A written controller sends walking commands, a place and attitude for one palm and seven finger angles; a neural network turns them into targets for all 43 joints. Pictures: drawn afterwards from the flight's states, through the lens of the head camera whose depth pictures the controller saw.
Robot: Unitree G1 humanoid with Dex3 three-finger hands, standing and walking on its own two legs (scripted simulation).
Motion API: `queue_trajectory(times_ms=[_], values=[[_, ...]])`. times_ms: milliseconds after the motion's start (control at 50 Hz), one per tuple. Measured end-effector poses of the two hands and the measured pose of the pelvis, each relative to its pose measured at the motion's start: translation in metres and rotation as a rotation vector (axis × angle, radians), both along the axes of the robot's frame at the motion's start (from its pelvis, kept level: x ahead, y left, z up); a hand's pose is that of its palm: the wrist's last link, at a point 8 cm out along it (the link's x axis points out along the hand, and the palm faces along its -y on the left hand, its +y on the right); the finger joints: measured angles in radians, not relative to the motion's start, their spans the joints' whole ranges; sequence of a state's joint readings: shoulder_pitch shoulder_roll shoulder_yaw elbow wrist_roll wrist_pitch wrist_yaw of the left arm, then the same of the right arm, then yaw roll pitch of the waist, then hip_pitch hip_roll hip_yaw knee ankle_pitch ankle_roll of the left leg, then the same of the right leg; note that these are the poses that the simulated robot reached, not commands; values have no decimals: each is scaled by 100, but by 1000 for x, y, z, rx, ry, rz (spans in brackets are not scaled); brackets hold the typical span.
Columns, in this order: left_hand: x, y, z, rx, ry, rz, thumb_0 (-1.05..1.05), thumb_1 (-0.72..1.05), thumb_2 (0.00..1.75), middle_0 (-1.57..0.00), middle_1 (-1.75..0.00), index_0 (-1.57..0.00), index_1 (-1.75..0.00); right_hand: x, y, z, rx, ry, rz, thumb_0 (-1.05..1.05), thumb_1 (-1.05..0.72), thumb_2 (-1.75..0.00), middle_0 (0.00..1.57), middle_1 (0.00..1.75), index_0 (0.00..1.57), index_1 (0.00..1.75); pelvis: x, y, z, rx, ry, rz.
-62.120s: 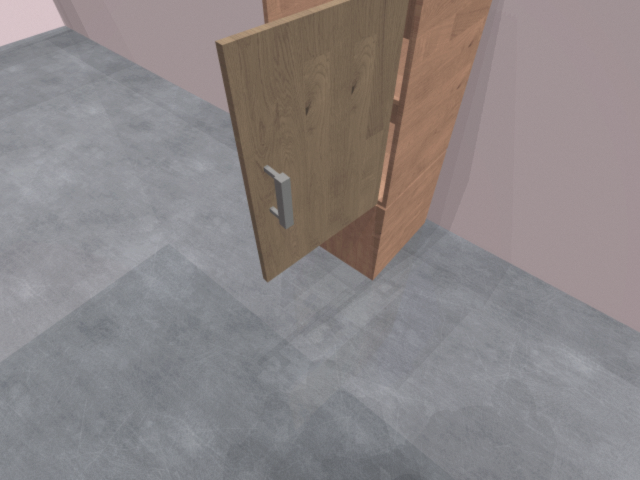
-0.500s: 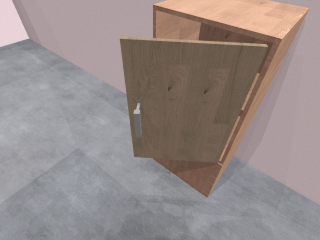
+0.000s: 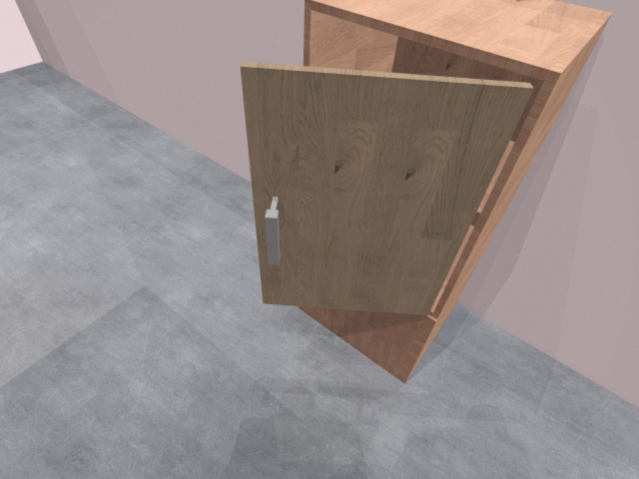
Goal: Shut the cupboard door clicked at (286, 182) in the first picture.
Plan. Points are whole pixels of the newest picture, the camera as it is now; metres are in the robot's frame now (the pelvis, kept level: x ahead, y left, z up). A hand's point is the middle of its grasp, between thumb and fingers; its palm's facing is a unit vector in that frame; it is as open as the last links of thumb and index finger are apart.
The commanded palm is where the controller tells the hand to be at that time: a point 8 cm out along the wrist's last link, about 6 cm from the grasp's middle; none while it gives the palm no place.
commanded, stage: shuffle to correct the standing spot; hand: left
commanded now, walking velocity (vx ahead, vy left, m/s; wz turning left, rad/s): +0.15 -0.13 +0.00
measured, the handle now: (274, 231) +0.56 +0.12 -0.05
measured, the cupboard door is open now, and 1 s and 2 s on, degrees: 35 35 35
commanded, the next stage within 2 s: come to a stop and stand still in 0.54 s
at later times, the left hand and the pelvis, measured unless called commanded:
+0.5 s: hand out of the picture +0.06 +0.13 -0.19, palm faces +0.00 -0.99 -0.10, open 7.4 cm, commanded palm none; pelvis +0.07 -0.02 +0.00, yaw -2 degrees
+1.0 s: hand (272, 435) +0.23 +0.08 -0.19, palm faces +0.02 -0.99 -0.14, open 7.3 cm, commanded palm none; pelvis +0.12 -0.07 -0.02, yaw +0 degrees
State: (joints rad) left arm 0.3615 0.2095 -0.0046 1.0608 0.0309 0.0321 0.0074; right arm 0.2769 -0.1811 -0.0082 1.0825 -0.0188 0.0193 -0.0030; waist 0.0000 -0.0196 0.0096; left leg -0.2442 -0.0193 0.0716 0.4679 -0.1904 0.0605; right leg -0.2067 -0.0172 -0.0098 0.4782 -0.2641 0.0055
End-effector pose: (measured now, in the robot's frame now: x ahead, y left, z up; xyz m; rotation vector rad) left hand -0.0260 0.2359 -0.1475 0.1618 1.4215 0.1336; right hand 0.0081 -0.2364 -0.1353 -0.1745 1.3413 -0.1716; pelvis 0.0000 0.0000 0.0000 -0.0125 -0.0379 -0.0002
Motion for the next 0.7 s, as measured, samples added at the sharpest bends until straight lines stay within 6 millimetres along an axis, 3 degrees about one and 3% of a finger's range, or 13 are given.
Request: queue_trajectory(times_ms=[100, 180, 260, 360, 440, 560, 620, 700], values=[[-16, -26, -3, -41, 65, 26, 0, 91, 90, -20, -30, -20, -30, -16, 2, -6, 22, 54, -45, 1, -90, -90, 20, 30, 21, 30, 9, -9, -2, 2, 6, -7], [-19, -43, -3, -54, 87, 54, 0, 91, 90, -20, -30, -20, -30, -16, -4, -9, 23, 77, -66, 1, -90, -90, 20, 30, 21, 30, 19, -18, -4, -3, 16, -8], [-14, -54, -7, -68, 93, 91, 0, 91, 90, -20, -30, -20, -30, -2, -9, -7, 8, 83, -65, 1, -90, -90, 20, 30, 20, 30, 32, -22, -6, -18, 29, 2], [3, -58, -21, -103, 106, 101, 0, 91, 90, -20, -30, -20, -30, 31, -6, -6, -23, 28, -56, 1, -91, -90, 20, 30, 20, 30, 51, -17, -12, -19, 30, 7], [41, -55, -19, -108, 96, 36, 0, 91, 90, -20, -30, -20, -30, 44, 0, 0, -25, -21, -84, 1, -91, -90, 20, 30, 20, 30, 65, -17, -6, -8, 29, -31], [129, -42, -3, -54, -52, -14, 2, 93, 90, -20, -30, -20, -30, 31, 1, 10, 3, 59, -117, 0, -90, -90, 20, 30, 20, 30, 82, -30, 6, -22, 43, -32], [171, -40, 5, -26, -116, -37, 2, 94, 90, -20, -30, -20, -30, 24, -7, 11, 15, 116, -140, 0, -90, -90, 20, 30, 21, 30, 92, -41, 7, -24, 48, -35], [223, -54, 11, 4, -181, -85, 1, 93, 90, -20, -30, -19, -30, 19, -28, 5, 27, 176, -180, 1, -90, -90, 20, 30, 21, 30, 108, -60, 3, -20, 48, -38]])
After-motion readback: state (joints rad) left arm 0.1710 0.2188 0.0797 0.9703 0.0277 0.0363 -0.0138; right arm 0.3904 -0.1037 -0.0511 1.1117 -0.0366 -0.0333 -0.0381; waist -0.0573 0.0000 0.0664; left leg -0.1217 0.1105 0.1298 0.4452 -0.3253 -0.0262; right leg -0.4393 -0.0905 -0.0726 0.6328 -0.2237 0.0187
